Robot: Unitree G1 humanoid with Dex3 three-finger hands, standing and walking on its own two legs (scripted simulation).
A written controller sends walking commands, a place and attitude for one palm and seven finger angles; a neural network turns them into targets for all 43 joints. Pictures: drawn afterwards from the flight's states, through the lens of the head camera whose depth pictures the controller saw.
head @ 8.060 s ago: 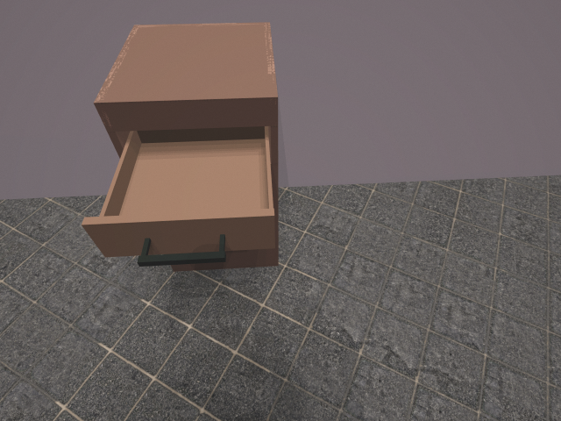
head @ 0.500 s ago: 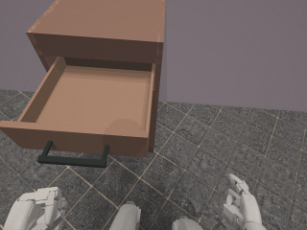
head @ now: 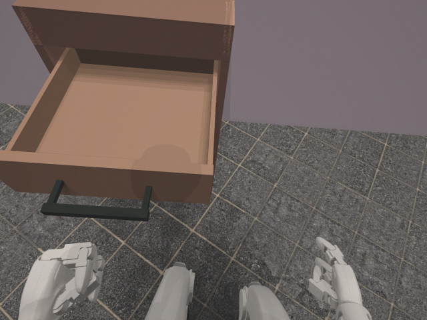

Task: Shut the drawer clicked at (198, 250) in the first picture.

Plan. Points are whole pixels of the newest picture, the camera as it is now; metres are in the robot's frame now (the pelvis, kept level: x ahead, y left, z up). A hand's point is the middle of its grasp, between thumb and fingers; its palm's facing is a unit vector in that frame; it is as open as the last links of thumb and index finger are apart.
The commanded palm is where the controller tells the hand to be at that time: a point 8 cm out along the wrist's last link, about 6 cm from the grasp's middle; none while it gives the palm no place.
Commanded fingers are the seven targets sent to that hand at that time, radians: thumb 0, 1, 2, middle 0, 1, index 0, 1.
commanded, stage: bring the fist close to the handle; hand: left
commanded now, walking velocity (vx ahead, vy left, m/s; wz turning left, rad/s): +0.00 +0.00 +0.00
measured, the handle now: (100, 200) +0.30 +0.24 +0.02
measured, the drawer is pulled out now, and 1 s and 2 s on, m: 0.30 0.30 0.22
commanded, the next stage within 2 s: push the drawer shut in 0.58 s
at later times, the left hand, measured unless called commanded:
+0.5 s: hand (100, 268) +0.20 +0.20 +0.02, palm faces +0.05 -1.00 -0.03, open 3.2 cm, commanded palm +0.17 +0.25 +0.03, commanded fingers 0.00 0.90 0.90 -1.40 -1.60 -1.40 -1.60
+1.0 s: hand (113, 248) +0.23 +0.19 +0.03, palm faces +0.03 -1.00 -0.06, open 3.2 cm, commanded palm +0.21 +0.24 +0.03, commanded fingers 0.00 0.90 0.90 -1.40 -1.60 -1.40 -1.60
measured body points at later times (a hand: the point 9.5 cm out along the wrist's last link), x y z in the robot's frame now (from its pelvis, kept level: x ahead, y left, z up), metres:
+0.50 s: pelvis +0.00 +0.01 -0.01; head +0.09 +0.05 +0.43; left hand +0.19 +0.25 +0.03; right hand +0.20 -0.21 -0.08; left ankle +0.07 +0.10 -0.59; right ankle +0.02 -0.12 -0.59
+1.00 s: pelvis +0.00 -0.01 -0.02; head +0.10 +0.02 +0.42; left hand +0.22 +0.24 +0.03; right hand +0.21 -0.23 -0.09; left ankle +0.07 +0.10 -0.59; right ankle +0.02 -0.12 -0.59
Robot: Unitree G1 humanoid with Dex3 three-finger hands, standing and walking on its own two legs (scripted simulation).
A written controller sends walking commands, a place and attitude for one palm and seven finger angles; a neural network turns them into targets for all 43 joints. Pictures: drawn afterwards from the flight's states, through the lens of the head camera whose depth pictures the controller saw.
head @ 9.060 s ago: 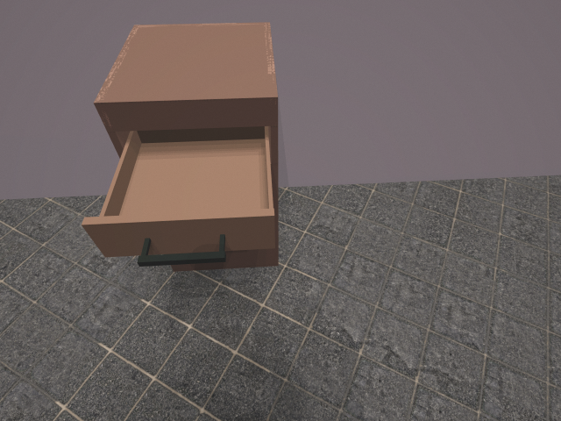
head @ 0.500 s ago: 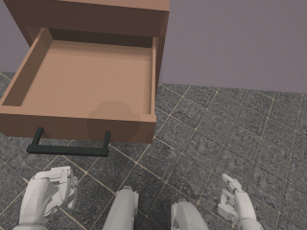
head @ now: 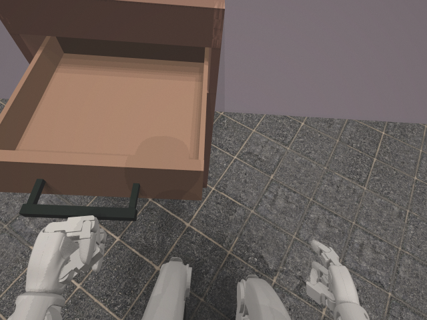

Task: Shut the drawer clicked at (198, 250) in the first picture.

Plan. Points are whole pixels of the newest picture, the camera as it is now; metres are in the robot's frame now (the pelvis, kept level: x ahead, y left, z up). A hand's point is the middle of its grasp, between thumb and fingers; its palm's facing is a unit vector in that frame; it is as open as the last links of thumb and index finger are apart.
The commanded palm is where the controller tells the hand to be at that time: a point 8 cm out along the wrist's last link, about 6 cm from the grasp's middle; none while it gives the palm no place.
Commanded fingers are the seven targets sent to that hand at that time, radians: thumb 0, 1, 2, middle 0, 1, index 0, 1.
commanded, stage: push the drawer shut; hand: left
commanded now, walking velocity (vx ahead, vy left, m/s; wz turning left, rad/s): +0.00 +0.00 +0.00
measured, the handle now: (84, 200) +0.30 +0.25 +0.04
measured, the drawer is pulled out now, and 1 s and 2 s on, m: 0.30 0.22 0.10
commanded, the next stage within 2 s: none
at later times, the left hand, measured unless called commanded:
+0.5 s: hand (96, 237) +0.24 +0.21 +0.03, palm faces +0.02 -1.00 -0.06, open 2.6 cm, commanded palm +0.26 +0.26 +0.04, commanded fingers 0.00 0.90 0.90 -1.40 -1.60 -1.40 -1.60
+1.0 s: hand (103, 195) +0.31 +0.22 +0.03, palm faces +0.02 -1.00 -0.04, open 2.6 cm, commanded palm +0.32 +0.26 +0.04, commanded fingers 0.00 0.90 0.90 -1.40 -1.60 -1.40 -1.60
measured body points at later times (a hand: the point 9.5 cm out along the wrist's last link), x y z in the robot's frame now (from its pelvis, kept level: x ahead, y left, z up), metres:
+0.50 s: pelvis -0.02 +0.00 +0.00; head +0.09 +0.03 +0.43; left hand +0.24 +0.26 +0.04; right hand +0.18 -0.23 -0.09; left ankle +0.06 +0.11 -0.57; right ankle +0.01 -0.11 -0.57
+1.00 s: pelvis -0.03 +0.01 +0.01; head +0.08 +0.06 +0.44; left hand +0.31 +0.27 +0.04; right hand +0.13 -0.23 -0.08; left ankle +0.06 +0.11 -0.57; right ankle +0.01 -0.11 -0.57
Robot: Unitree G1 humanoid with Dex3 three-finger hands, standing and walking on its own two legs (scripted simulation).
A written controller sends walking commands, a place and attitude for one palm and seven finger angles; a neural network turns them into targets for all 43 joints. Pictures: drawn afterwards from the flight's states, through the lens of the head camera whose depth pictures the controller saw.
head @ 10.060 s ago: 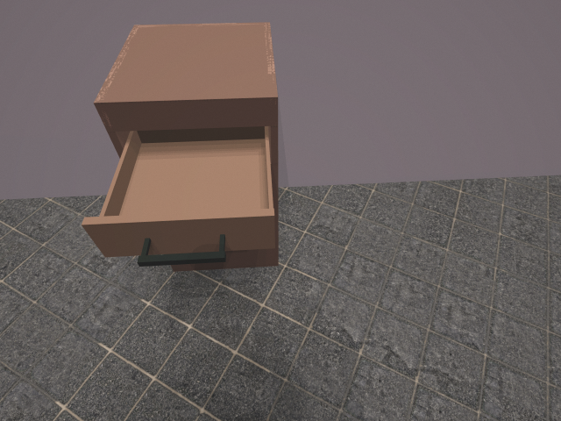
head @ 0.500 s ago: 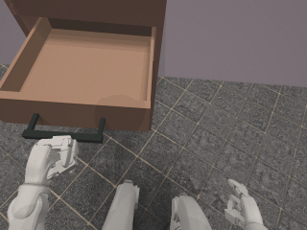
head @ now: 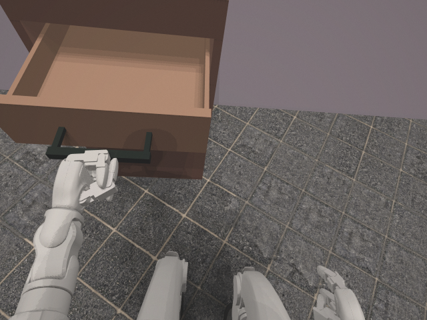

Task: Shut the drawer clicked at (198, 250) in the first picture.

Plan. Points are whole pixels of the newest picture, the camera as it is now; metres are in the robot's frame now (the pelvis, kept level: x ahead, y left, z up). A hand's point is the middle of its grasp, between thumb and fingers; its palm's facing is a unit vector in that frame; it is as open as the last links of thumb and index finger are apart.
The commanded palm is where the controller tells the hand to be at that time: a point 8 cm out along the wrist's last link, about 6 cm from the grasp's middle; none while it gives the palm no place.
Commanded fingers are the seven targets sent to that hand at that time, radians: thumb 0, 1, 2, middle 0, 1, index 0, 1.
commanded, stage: push the drawer shut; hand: left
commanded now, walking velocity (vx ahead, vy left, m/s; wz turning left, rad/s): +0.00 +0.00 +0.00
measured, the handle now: (102, 145) +0.41 +0.24 +0.03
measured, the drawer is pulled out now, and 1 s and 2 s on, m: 0.22 0.10 0.00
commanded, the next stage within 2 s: none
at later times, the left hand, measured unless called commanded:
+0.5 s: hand (119, 150) +0.41 +0.21 +0.02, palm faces +0.04 -1.00 -0.05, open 2.6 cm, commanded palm +0.42 +0.24 +0.03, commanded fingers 0.00 0.90 0.90 -1.40 -1.60 -1.40 -1.60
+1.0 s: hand (123, 125) +0.46 +0.21 +0.03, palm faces +0.03 -1.00 -0.05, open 2.7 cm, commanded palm +0.48 +0.24 +0.03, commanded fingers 0.00 0.90 0.90 -1.40 -1.60 -1.40 -1.60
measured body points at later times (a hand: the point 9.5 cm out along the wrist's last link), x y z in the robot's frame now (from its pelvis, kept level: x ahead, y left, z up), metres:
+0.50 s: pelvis +0.01 -0.01 +0.00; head +0.13 +0.03 +0.43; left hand +0.40 +0.26 +0.03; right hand +0.15 -0.26 -0.10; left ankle +0.09 +0.10 -0.58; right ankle +0.04 -0.13 -0.58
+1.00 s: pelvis +0.01 -0.01 -0.01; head +0.15 +0.03 +0.42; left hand +0.46 +0.27 +0.03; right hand +0.09 -0.28 -0.12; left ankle +0.09 +0.10 -0.58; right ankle +0.04 -0.13 -0.58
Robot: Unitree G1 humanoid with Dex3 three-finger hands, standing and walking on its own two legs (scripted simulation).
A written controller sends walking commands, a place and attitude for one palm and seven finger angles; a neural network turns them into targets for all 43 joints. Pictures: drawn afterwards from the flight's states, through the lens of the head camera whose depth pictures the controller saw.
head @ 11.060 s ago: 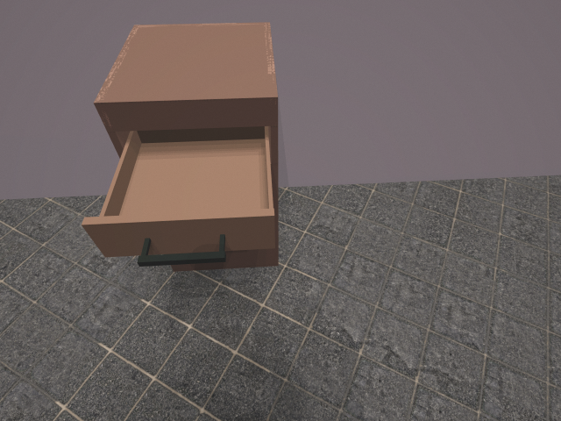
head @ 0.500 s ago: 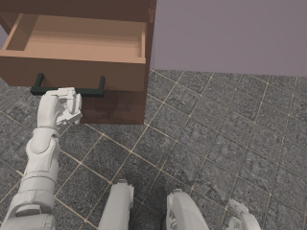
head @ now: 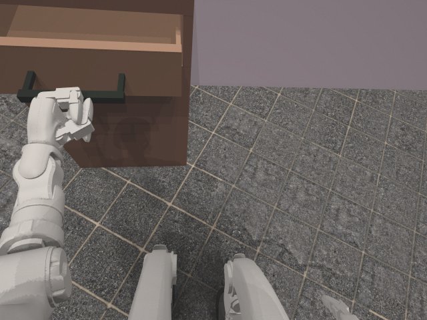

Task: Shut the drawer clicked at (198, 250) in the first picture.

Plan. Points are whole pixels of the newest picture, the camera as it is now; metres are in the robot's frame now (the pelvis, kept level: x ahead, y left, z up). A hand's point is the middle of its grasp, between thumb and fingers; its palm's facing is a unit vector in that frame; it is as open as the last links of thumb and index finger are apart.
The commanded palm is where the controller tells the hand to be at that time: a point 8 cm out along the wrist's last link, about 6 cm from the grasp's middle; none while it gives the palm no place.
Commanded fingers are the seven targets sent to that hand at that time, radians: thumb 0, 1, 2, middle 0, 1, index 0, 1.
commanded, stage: push the drawer shut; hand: left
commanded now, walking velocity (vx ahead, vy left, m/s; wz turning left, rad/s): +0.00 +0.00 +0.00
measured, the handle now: (75, 87) +0.52 +0.27 +0.04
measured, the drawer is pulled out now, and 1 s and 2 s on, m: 0.10 0.00 0.00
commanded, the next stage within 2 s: pull the fist back off the drawer in 1.24 s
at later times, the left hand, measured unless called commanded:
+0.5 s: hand (92, 96) +0.50 +0.23 +0.04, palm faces +0.07 -1.00 -0.05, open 2.9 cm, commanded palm +0.53 +0.26 +0.04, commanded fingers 0.00 0.90 0.90 -1.40 -1.60 -1.40 -1.60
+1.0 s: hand (90, 76) +0.55 +0.25 +0.04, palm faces +0.07 -1.00 -0.06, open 3.0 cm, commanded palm +0.59 +0.24 +0.04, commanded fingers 0.00 0.90 0.90 -1.40 -1.60 -1.40 -1.60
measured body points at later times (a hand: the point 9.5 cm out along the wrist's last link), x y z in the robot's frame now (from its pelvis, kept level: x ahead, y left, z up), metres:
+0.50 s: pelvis -0.01 +0.01 -0.01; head +0.15 +0.06 +0.41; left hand +0.49 +0.29 +0.04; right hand +0.04 -0.26 -0.11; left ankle +0.08 +0.11 -0.57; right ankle +0.04 -0.11 -0.57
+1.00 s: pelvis -0.01 +0.01 -0.02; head +0.18 +0.06 +0.38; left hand +0.54 +0.30 +0.04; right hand +0.00 -0.26 -0.12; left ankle +0.08 +0.11 -0.57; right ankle +0.04 -0.11 -0.57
